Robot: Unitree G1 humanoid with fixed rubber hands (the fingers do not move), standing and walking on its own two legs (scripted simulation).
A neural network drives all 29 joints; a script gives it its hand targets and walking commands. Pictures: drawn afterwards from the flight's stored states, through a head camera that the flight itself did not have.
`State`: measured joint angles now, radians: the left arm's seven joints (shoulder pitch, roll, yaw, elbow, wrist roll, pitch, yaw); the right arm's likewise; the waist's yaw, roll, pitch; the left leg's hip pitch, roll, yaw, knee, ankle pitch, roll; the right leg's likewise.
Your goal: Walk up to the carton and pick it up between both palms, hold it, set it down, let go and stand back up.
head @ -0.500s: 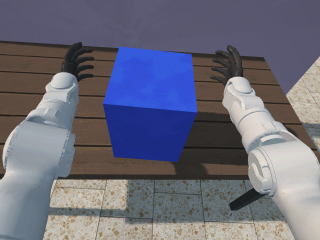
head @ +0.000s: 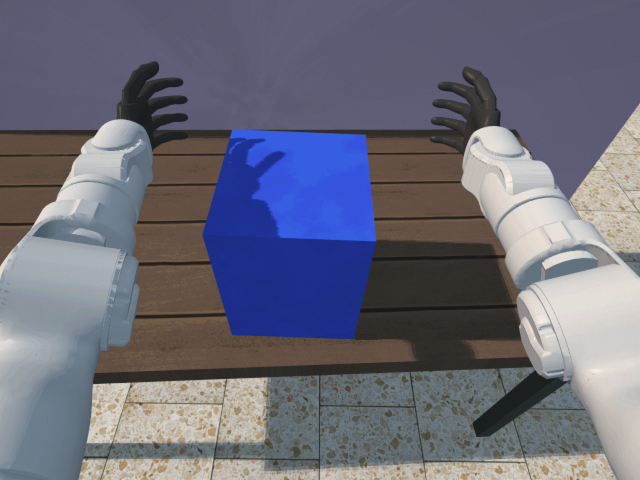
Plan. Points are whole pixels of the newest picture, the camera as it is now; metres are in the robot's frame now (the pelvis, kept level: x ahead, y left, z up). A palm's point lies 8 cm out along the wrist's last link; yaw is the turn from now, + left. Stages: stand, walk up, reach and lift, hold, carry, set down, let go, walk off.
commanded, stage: set down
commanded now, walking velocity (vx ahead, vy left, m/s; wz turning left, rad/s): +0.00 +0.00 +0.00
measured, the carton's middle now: (295, 239) +0.48 +0.02 +0.01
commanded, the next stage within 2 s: none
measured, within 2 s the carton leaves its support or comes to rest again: neither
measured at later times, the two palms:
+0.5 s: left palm (130, 207) +0.42 +0.21 +0.15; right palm (462, 219) +0.39 -0.18 +0.14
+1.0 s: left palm (120, 283) +0.37 +0.23 +0.08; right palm (445, 286) +0.34 -0.16 +0.07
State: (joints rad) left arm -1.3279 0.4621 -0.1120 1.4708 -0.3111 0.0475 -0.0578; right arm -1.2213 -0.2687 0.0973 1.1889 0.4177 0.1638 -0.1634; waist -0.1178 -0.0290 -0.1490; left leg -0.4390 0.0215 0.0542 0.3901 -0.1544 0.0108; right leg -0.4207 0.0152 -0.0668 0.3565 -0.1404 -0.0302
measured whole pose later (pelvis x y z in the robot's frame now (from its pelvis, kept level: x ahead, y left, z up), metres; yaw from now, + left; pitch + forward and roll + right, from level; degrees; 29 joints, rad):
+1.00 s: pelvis -0.01 +0.01 +0.00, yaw +1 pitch +0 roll -1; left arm -0.58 0.33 0.06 0.86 -0.15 0.00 -0.10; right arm -0.46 -0.09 0.02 0.74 0.27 -0.06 -0.25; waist -0.03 -0.04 -0.04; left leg -0.25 0.03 0.03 0.45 -0.20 0.01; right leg -0.20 0.03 -0.07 0.35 -0.16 -0.02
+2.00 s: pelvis +0.02 +0.00 +0.00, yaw +0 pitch -4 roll -1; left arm 0.11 0.32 -0.03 0.47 -0.20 -0.21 -0.10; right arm 0.15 -0.05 0.01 0.49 0.12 -0.30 -0.15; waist 0.03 -0.02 0.05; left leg -0.10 0.02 0.04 0.42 -0.25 0.01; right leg -0.07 0.03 -0.04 0.37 -0.22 -0.02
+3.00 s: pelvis +0.02 -0.01 +0.00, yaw -1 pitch -4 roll +0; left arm 0.17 0.23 0.02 0.55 -0.01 0.09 -0.02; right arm 0.17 -0.15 -0.01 0.69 0.00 -0.16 -0.02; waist 0.02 -0.01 0.08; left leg -0.06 0.02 0.05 0.35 -0.21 0.00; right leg -0.06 0.03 -0.03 0.34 -0.20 -0.04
